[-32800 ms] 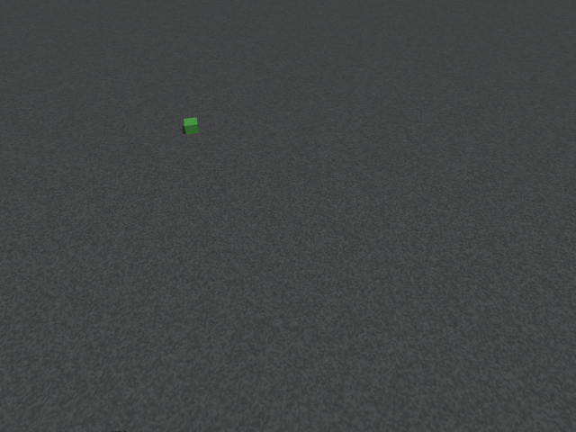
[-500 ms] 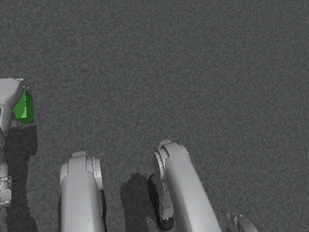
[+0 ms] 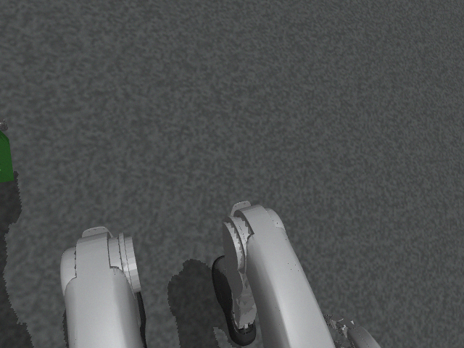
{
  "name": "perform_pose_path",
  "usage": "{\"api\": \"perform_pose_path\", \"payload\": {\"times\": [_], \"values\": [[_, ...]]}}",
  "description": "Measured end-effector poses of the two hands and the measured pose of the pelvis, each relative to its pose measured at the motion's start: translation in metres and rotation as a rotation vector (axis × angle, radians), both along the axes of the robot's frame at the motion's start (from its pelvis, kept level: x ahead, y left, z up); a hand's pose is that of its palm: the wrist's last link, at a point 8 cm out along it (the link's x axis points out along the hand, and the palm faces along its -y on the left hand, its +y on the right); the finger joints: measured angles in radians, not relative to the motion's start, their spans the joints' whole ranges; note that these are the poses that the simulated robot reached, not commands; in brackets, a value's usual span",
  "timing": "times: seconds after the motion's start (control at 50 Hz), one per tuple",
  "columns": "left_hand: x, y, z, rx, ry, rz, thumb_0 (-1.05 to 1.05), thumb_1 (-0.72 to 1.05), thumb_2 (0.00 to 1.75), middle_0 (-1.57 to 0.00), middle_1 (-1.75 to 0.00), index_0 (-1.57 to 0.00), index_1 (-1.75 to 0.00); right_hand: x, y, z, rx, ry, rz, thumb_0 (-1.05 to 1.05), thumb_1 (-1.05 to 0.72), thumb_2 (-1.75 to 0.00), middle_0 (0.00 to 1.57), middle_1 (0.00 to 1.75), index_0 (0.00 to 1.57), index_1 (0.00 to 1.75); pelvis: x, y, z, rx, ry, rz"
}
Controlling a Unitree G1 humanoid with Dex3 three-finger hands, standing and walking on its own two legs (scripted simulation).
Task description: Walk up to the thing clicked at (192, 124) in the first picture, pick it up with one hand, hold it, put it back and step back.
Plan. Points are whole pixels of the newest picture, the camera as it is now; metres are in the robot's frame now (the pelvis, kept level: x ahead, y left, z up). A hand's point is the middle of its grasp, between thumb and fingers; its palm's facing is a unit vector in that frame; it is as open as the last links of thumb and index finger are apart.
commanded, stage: lower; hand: left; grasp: from above
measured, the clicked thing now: out of the picture +0.46 +0.36 -0.20
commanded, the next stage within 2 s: rest in 0.30 s
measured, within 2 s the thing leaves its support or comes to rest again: neither
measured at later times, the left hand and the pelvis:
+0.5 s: hand out of the picture +0.45 +0.35 -0.23, palm faces -0.46 -0.11 -0.88, open 10.6 cm; pelvis +0.01 +0.00 -0.03, yaw -2 degrees
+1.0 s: hand (7, 167) +0.45 +0.34 -0.26, palm faces -0.46 -0.13 -0.88, open 10.6 cm; pelvis +0.00 +0.00 -0.03, yaw -4 degrees
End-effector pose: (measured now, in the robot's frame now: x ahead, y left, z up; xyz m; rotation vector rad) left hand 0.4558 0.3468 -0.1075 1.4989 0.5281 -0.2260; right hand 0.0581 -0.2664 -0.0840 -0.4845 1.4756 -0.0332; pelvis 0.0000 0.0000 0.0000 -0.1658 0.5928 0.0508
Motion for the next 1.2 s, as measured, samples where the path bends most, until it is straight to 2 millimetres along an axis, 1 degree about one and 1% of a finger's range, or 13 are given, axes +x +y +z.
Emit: {"api": "perform_pose_path", "payload": {"times": [0.1, 0.22, 0.34, 0.46, 0.74, 0.92, 1.2], "values": [[0.001, 0.003, -0.009, 0.002, 0.018, 0.002, -0.02, -0.07, 0.52, -0.64, -0.54, -0.67, -0.51, 0.003, 0.001, -0.005, 0.000, 0.002, 0.011, 0.00, -0.91, -0.89, 0.20, 0.30, 0.21, 0.29, 0.001, 0.000, -0.005, -0.003, -0.006, -0.004], [-0.001, 0.004, -0.028, -0.022, 0.043, 0.000, -0.02, -0.06, 0.52, -0.64, -0.54, -0.67, -0.51, 0.007, 0.002, -0.008, -0.007, 0.013, 0.038, 0.00, -0.91, -0.89, 0.20, 0.30, 0.21, 0.29, 0.002, 0.001, -0.011, -0.012, -0.013, -0.007], [-0.001, 0.004, -0.047, -0.044, 0.026, -0.013, -0.02, -0.07, 0.52, -0.64, -0.54, -0.67, -0.51, 0.007, 0.001, -0.010, -0.022, 0.036, 0.064, 0.00, -0.91, -0.89, 0.20, 0.30, 0.21, 0.29, 0.004, 0.001, -0.019, -0.022, -0.023, -0.014], [0.002, 0.004, -0.060, -0.040, 0.006, -0.021, -0.02, -0.07, 0.52, -0.64, -0.54, -0.67, -0.51, 0.007, 0.001, -0.012, -0.032, 0.046, 0.077, 0.00, -0.91, -0.89, 0.20, 0.30, 0.21, 0.29, 0.005, 0.002, -0.025, -0.029, -0.031, -0.019], [0.006, -0.003, -0.082, -0.036, 0.014, 0.009, -0.02, -0.06, 0.52, -0.63, -0.54, -0.66, -0.51, 0.005, 0.004, -0.015, -0.019, 0.045, 0.106, 0.00, -0.90, -0.89, 0.20, 0.30, 0.21, 0.29, 0.006, 0.001, -0.030, -0.038, -0.044, -0.036], [0.007, -0.005, -0.094, -0.044, 0.016, 0.009, -0.02, -0.06, 0.52, -0.63, -0.54, -0.66, -0.51, 0.002, 0.005, -0.009, -0.033, 0.047, 0.132, 0.00, -0.90, -0.89, 0.20, 0.30, 0.21, 0.30, 0.005, 0.002, -0.032, -0.050, -0.063, -0.042], [0.002, -0.003, -0.104, -0.042, 0.015, 0.011, -0.02, -0.06, 0.52, -0.64, -0.54, -0.66, -0.51, 0.003, 0.009, -0.002, -0.041, 0.041, 0.182, 0.00, -0.90, -0.89, 0.20, 0.30, 0.21, 0.30, 0.003, 0.005, -0.034, -0.067, -0.085, -0.046]]}}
